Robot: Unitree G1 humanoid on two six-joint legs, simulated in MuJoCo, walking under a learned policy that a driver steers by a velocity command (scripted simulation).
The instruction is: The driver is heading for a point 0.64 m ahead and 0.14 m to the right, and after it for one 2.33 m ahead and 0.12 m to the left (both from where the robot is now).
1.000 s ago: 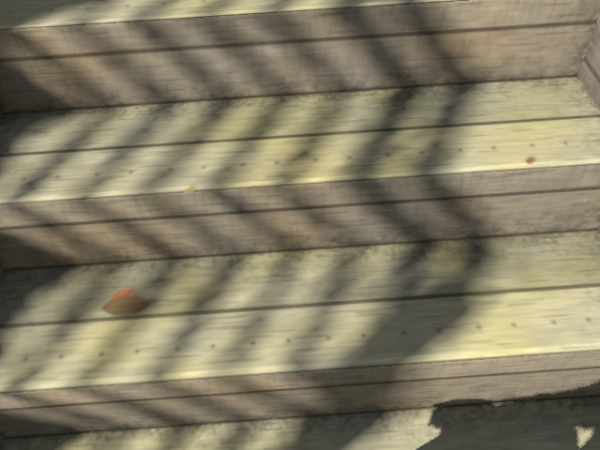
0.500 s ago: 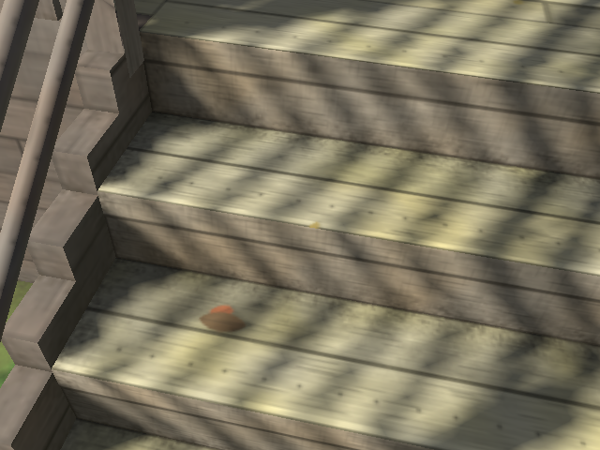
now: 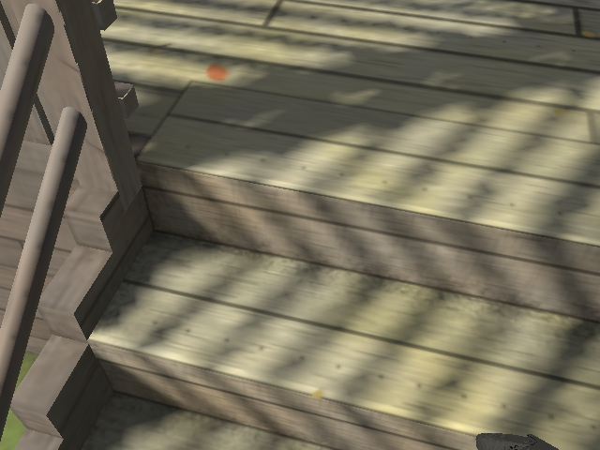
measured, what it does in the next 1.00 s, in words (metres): climbs, turning right: left foot 0.18 m higher, then right foot 0.18 m higher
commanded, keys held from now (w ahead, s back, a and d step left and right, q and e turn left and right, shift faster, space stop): w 0.44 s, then w+e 0.56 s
